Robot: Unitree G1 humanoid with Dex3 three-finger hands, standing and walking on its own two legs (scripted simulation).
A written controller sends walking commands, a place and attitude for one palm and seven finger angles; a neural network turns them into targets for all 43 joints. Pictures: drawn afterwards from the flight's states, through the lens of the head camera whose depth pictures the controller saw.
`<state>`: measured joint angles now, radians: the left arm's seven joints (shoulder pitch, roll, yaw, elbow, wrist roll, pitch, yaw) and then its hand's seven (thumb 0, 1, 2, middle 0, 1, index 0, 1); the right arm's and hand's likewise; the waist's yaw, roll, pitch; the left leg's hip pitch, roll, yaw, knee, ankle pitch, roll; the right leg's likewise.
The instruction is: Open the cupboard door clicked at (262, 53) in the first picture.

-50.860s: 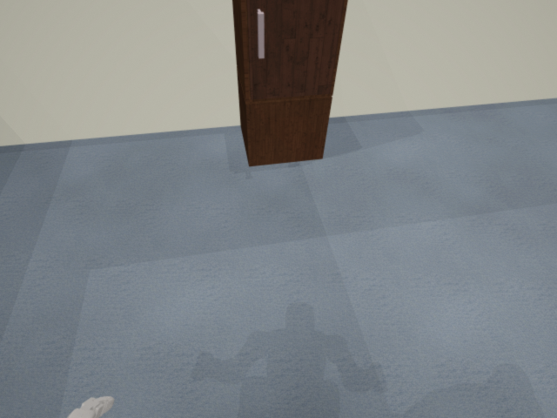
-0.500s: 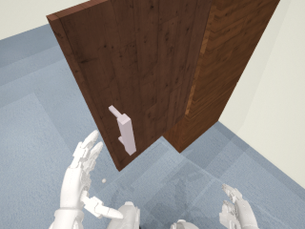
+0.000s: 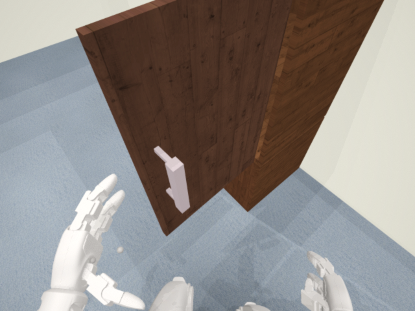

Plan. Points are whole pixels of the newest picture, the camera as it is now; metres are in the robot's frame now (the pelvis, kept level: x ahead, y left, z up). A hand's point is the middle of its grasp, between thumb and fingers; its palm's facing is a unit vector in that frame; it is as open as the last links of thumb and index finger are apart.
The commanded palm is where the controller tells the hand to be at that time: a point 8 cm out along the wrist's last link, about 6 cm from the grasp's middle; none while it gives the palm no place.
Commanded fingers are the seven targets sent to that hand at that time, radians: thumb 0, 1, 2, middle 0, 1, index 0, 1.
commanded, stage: draw the hand back to the body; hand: left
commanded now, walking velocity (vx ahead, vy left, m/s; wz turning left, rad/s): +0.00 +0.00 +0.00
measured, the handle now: (172, 181) +0.35 +0.10 +0.05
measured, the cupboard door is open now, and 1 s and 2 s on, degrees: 93 93 93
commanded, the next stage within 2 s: step back with the hand held close in 1.38 s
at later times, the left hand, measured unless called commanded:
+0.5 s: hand (52, 241) +0.20 +0.22 +0.14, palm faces +0.19 -0.93 -0.32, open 14.9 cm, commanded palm +0.17 +0.27 +0.18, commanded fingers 0.00 0.06 0.54 -0.17 -0.30 -0.17 -0.30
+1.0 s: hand out of the picture +0.24 +0.28 +0.25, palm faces +0.42 -0.80 -0.43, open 9.1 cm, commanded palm +0.19 +0.32 +0.27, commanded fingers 0.00 0.90 0.90 -0.20 -0.30 -0.20 -0.30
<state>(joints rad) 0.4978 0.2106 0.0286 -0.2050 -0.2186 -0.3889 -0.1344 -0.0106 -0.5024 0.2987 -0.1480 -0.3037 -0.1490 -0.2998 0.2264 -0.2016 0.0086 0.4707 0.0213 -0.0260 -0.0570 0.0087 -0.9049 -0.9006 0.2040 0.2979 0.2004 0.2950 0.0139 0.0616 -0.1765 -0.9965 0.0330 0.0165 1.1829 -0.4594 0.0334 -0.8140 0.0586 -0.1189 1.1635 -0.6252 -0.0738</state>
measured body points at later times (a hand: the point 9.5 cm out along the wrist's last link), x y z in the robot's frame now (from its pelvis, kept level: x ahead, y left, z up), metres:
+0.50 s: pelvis +0.02 +0.02 +0.06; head +0.02 +0.01 +0.51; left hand +0.18 +0.27 +0.16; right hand +0.20 -0.20 -0.01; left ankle +0.06 +0.10 -0.64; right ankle -0.03 -0.08 -0.64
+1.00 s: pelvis +0.04 +0.02 +0.10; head +0.03 +0.00 +0.54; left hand +0.21 +0.32 +0.27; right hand +0.23 -0.21 +0.01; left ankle +0.06 +0.10 -0.64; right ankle -0.03 -0.08 -0.64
